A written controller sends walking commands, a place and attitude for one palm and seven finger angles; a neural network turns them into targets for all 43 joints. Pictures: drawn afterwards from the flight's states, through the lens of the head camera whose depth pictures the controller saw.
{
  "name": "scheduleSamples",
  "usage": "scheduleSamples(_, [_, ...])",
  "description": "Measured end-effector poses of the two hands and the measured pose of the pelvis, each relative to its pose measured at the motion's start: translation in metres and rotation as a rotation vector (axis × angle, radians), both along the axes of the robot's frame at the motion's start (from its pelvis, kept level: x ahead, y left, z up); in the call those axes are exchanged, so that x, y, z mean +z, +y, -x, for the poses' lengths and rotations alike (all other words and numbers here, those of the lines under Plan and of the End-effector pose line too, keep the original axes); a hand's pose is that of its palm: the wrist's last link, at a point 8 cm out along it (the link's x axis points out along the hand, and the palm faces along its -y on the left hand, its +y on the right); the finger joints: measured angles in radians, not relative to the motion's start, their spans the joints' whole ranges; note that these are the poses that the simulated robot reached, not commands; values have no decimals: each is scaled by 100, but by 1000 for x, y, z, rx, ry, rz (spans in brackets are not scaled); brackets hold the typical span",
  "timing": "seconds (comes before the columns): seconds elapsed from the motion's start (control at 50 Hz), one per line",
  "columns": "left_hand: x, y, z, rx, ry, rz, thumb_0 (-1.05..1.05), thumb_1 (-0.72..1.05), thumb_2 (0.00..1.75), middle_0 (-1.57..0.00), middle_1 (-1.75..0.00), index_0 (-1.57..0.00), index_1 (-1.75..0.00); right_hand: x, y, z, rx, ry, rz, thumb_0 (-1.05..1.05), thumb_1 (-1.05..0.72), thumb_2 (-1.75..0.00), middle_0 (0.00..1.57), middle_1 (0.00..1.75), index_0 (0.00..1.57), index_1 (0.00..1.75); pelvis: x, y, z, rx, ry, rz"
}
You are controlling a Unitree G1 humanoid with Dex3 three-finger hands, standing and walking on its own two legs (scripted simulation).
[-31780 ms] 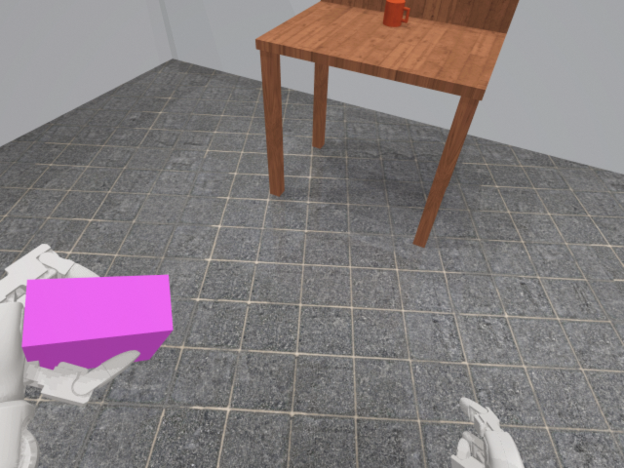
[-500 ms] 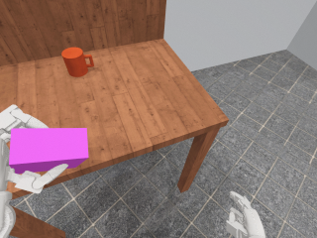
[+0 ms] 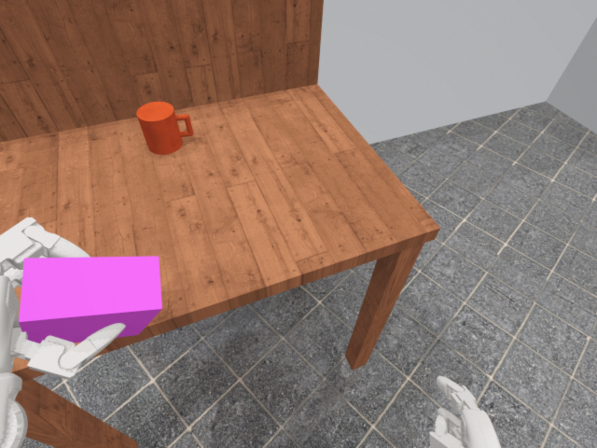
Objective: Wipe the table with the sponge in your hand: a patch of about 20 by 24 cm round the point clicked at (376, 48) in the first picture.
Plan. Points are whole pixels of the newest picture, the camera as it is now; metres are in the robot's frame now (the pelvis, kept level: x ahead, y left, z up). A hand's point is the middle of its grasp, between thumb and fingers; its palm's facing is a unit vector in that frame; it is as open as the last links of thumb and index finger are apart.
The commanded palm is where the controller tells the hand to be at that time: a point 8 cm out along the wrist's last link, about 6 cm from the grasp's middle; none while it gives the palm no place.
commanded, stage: come to a stop and stand still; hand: left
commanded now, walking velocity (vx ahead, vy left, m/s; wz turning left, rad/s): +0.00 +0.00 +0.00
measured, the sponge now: (110, 302) +0.23 +0.22 +0.13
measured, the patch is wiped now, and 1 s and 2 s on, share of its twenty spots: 0.00 0.00 0.00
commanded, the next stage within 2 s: look again from close up in 0.14 s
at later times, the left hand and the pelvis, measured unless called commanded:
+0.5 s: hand (104, 281) +0.25 +0.22 +0.15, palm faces +0.26 -0.89 -0.39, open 9.7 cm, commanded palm +0.18 +0.28 +0.17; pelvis +0.01 +0.01 +0.00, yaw -3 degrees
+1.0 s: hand (99, 320) +0.21 +0.22 +0.14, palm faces +0.23 -0.75 -0.62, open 9.7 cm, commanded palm +0.18 +0.27 +0.18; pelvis -0.02 +0.00 -0.01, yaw -1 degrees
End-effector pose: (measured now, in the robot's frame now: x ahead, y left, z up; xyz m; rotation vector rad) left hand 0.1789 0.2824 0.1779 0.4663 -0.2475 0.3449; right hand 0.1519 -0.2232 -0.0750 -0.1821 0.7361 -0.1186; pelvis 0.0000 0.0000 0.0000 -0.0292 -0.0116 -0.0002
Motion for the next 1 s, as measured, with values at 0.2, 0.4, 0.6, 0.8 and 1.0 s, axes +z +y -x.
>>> scheduleSamples(0.2, [-14,-3,-6,17,69,20,0,-47,104,-78,-137,-77,-137,-5,-8,1,-11,26,2,1,-90,-90,20,30,21,30,0,-4,-6,-5,10,-2])
scheduleSamples(0.4, [10,20,-41,16,-94,-62,-1,-47,104,-78,-137,-77,-137,5,-16,-11,27,-8,41,1,-90,-90,20,30,21,30,-2,-3,-5,-40,31,-16])
scheduleSamples(0.6, [-20,-1,-24,-130,47,-12,0,-47,104,-78,-137,-78,-137,17,-5,-17,-25,-59,59,1,-90,-90,20,30,21,30,-3,8,-12,-36,23,-12])
scheduleSamples(0.8, [21,33,-42,-37,75,-61,-1,-47,104,-78,-137,-77,-137,-3,24,-20,149,-59,-18,1,-90,-90,20,30,21,30,-7,14,3,-28,-6,-15])
scheduleSamples(1.0, [-12,-25,1,-82,168,-223,0,-47,104,-78,-137,-78,-137,-4,20,-14,148,-70,-25,1,-90,-90,20,30,21,30,-11,-4,22,-20,-14,-29])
